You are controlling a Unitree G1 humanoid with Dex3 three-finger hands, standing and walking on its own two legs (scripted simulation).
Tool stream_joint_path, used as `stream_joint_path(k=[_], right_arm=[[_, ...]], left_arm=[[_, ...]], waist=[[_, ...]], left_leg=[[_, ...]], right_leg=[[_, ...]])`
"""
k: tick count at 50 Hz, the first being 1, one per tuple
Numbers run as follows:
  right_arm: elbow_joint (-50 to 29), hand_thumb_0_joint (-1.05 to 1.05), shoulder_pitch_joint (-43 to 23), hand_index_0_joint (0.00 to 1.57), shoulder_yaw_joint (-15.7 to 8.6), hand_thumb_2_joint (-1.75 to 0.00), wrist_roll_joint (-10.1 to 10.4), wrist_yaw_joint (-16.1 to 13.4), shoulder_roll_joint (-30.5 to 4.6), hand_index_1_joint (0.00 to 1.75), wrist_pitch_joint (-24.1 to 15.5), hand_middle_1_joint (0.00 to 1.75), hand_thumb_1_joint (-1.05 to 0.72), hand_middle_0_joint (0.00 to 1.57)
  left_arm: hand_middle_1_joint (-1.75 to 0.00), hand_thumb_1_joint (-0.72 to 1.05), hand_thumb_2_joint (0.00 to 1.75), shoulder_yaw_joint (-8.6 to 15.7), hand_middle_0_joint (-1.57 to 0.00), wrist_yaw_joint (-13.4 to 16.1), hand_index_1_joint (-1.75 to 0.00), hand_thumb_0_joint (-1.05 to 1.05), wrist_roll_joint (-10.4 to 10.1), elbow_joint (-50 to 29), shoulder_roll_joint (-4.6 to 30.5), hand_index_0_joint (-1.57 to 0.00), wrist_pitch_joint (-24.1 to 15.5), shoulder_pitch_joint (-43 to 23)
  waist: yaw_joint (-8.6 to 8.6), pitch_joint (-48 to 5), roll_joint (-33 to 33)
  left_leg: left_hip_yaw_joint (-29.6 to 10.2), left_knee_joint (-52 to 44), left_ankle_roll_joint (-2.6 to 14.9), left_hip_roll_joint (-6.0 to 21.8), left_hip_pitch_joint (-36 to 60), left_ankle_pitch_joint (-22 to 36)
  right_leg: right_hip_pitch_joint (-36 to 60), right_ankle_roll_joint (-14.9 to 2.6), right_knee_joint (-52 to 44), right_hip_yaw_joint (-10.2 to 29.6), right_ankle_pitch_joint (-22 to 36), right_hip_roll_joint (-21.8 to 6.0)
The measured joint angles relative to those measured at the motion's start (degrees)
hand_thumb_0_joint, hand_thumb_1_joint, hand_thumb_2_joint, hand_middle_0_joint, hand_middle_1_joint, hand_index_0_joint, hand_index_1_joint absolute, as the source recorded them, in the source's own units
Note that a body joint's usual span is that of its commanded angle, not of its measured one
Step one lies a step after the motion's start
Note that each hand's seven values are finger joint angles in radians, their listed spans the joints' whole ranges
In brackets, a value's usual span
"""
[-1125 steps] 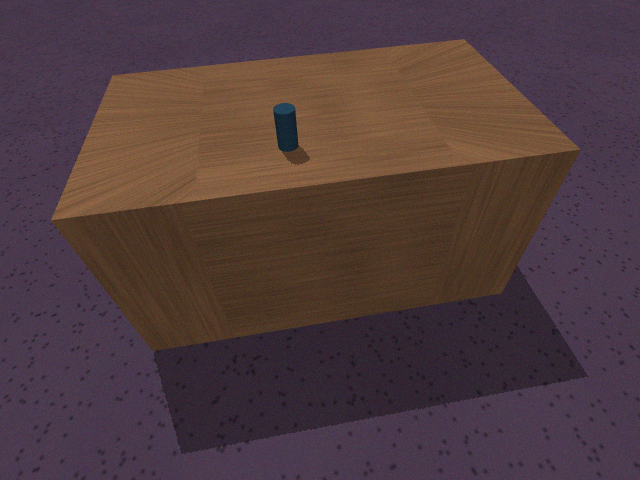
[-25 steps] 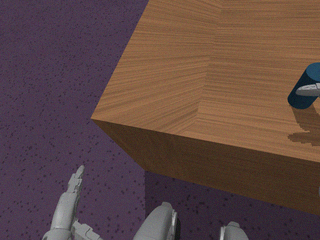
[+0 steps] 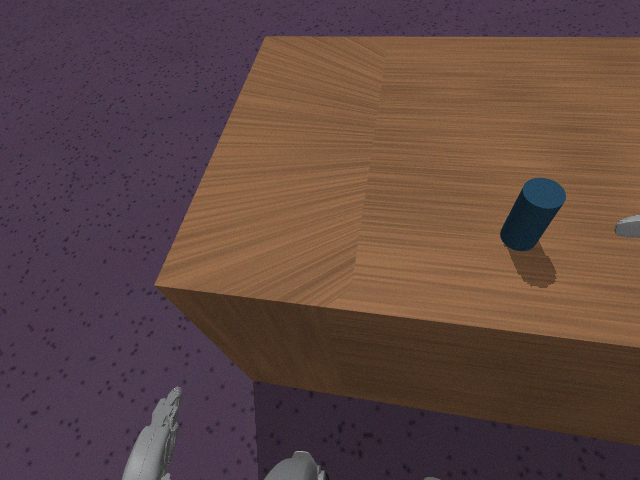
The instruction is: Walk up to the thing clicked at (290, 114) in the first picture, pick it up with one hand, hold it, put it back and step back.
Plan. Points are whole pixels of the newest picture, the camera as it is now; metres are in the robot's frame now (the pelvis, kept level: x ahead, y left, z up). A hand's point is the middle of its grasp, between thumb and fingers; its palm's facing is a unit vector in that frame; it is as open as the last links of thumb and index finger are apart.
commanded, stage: sink last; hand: right
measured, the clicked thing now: (530, 216) +0.50 -0.22 -0.03
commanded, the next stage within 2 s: home in 0.98 s
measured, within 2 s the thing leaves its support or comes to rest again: neither
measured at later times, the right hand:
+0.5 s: hand out of the picture +0.27 -0.28 +0.07, palm faces +0.34 +0.87 -0.35, open 17.3 cm
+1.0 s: hand out of the picture +0.15 -0.24 +0.07, palm faces +0.34 +0.87 -0.37, open 17.3 cm
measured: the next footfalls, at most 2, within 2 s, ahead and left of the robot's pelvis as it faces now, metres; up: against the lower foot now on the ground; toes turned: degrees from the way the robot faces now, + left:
none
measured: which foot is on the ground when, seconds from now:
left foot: down 0.00-1.00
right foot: down 0.00-1.00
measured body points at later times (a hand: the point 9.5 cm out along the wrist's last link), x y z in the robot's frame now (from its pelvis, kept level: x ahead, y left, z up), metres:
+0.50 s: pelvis +0.01 +0.00 +0.02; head +0.02 +0.01 +0.47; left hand +0.17 +0.26 -0.05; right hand +0.24 -0.32 +0.09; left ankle +0.03 +0.13 -0.70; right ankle -0.02 -0.11 -0.70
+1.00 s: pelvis -0.02 +0.03 +0.03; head -0.02 +0.04 +0.48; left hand +0.15 +0.29 -0.05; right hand +0.13 -0.28 +0.09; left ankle +0.03 +0.13 -0.70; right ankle -0.02 -0.11 -0.70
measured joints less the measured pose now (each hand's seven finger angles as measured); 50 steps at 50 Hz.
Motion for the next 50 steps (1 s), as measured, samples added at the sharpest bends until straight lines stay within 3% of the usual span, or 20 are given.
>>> stream_joint_path(k=[4,9,13,20,25,30,39,44,50], right_arm=[[0.2,-0.01,1.8,0.06,-0.1,-0.04,0.4,-2.8,-1.3,0.05,0.5,0.05,0.53,0.07],[-4.5,-0.01,9.0,0.06,3.2,-0.04,2.1,-3.7,1.3,0.05,1.0,0.05,0.53,0.06],[-16.9,-0.01,20.3,0.06,5.9,-0.05,4.3,-3.2,6.8,0.05,3.2,0.05,0.51,0.06],[-45.9,-0.01,43.6,0.06,10.1,-0.05,7.3,-4.2,16.5,0.05,5.9,0.05,0.49,0.07],[-60.0,-0.01,55.6,0.06,11.8,-0.05,8.2,-6.0,19.7,0.05,5.4,0.05,0.49,0.07],[-69.5,-0.01,65.1,0.06,13.2,-0.05,8.2,-6.6,21.7,0.05,4.1,0.05,0.50,0.07],[-75.1,-0.01,76.4,0.06,14.6,-0.05,8.3,-5.1,24.7,0.05,2.5,0.06,0.50,0.06],[-72.6,-0.01,75.6,0.06,14.0,-0.05,7.7,-5.4,24.8,0.05,1.5,0.06,0.50,0.06],[-70.3,-0.01,73.5,0.06,13.3,-0.05,7.0,-5.5,24.1,0.05,-0.8,0.06,0.50,0.06]], left_arm=[[-0.04,-0.54,0.07,0.9,-0.07,0.7,-0.06,-0.01,-0.5,2.5,1.0,-0.05,0.9,-1.0],[-0.04,-0.54,0.08,1.8,-0.06,0.8,-0.06,-0.01,-1.1,2.6,0.9,-0.05,0.2,-1.1],[-0.04,-0.54,0.08,2.2,-0.06,0.4,-0.06,-0.01,-1.8,3.1,-0.2,-0.05,0.0,-0.3],[-0.04,-0.54,0.08,4.3,-0.07,1.5,-0.06,-0.01,-2.4,6.1,-1.2,-0.05,1.5,0.6],[-0.05,-0.53,0.07,5.9,-0.07,4.1,-0.06,-0.01,-2.1,6.6,-0.8,-0.06,1.2,0.4],[-0.05,-0.52,0.06,5.8,-0.07,5.2,-0.06,-0.01,-1.6,7.0,-1.6,-0.05,-0.5,0.0],[-0.05,-0.50,0.05,7.2,-0.07,4.8,-0.06,-0.01,-1.1,6.6,-3.2,-0.06,-3.3,1.0],[-0.05,-0.50,0.05,8.5,-0.07,5.9,-0.06,-0.01,-0.5,8.9,-2.1,-0.06,-4.9,0.2],[-0.05,-0.50,0.06,7.4,-0.06,6.3,-0.06,-0.01,0.2,12.1,-2.0,-0.06,-6.7,-1.0]], waist=[[-1.07,-0.4,0.0],[-2.85,-2.1,-0.6],[-4.66,-2.9,-1.4],[-7.53,-0.6,-2.6],[-8.86,1.7,-2.5],[-9.65,2.3,-2.1],[-9.98,3.4,-2.5],[-9.93,5.0,-2.4],[-9.66,6.0,-1.9]], left_leg=[[0.0,-2.0,-0.06,-0.1,2.4,0.5],[0.1,-4.5,-0.12,0.0,6.5,0.7],[0.0,-6.0,-0.20,0.2,9.9,0.6],[-0.4,-7.9,-0.46,0.7,15.9,0.8],[-0.2,-8.7,-0.37,0.9,19.3,1.1],[0.1,-9.5,-0.03,1.1,21.5,1.4],[0.9,-10.1,0.50,1.5,23.4,2.2],[1.2,-10.3,0.87,1.5,23.9,2.8],[1.2,-11.5,1.31,1.1,24.5,4.0]], right_leg=[[2.4,0.05,-2.0,-0.1,0.5,0.0],[6.4,0.07,-4.6,0.0,0.8,0.1],[9.9,-0.03,-6.4,-0.1,1.0,0.4],[16.6,-0.23,-9.6,-0.6,1.8,1.0],[20.3,-0.14,-11.3,-0.4,2.7,1.3],[22.7,0.19,-12.9,-0.1,3.7,1.5],[24.8,0.65,-14.8,0.7,5.5,1.8],[25.5,0.98,-15.6,1.0,6.6,1.9],[26.2,1.37,-17.0,1.0,7.9,1.5]])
